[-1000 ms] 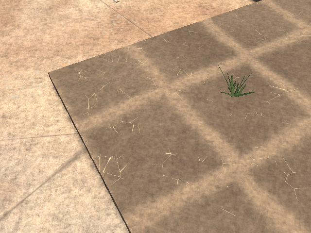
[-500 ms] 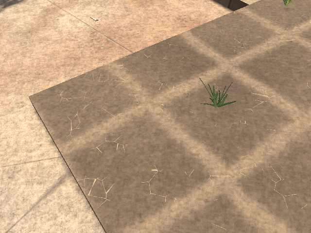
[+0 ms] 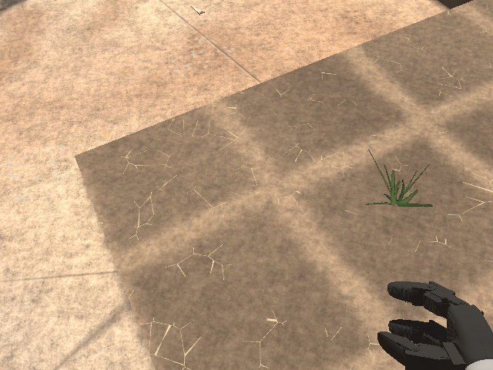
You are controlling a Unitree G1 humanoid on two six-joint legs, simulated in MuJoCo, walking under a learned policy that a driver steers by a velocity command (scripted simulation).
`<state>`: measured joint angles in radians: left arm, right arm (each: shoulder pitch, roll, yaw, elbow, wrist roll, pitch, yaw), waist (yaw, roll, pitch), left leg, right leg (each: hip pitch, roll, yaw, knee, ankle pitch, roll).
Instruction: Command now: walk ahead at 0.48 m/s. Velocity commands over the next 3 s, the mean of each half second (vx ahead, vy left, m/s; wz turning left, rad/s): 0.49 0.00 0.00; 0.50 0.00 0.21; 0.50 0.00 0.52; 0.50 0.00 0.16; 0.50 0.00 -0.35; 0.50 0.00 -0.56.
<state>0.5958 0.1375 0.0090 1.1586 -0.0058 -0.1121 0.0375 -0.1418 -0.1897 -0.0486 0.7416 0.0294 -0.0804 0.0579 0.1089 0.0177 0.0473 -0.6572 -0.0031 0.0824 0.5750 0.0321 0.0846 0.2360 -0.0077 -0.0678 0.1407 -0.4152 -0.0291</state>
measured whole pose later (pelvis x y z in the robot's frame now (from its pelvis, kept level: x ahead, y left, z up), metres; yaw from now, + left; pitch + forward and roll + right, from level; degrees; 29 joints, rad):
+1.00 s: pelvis +0.58 -0.07 +0.02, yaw +9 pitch +2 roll -1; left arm 0.34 0.24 0.04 0.96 0.01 -0.10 0.02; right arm 0.13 -0.24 -0.06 0.83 0.02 -0.05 0.03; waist 0.06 0.04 -0.02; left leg -0.71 0.08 -0.05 0.73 0.10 0.04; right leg 0.04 0.05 -0.21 0.19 -0.27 -0.05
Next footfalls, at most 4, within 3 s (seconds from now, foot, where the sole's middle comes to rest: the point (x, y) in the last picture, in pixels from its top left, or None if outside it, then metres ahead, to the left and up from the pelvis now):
0.06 left None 0.24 0.10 -0.76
0.56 right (356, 343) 0.52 -0.15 -0.76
1.16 left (271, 242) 0.81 0.09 -0.76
1.62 right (303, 154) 1.16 0.00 -0.76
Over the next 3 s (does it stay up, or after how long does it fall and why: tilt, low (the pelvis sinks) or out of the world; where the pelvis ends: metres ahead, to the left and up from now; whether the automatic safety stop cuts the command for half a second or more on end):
stays up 1.69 0.19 -0.11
